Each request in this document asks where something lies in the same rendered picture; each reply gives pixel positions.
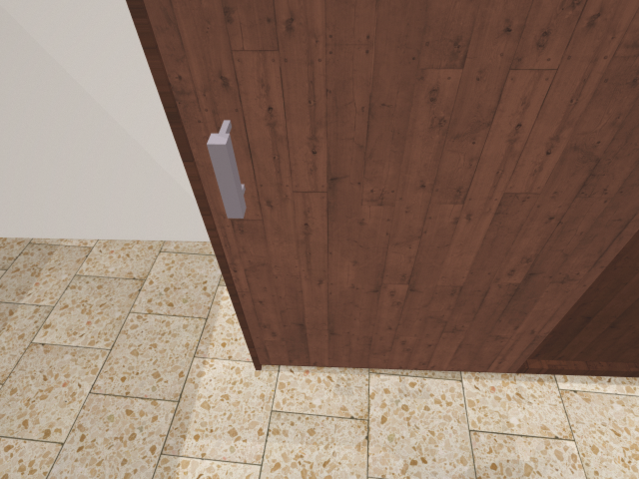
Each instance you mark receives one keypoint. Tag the wardrobe door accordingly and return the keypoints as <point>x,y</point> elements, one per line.
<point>430,184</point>
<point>603,324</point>

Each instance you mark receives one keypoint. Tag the handle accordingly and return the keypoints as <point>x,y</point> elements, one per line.
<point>225,166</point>

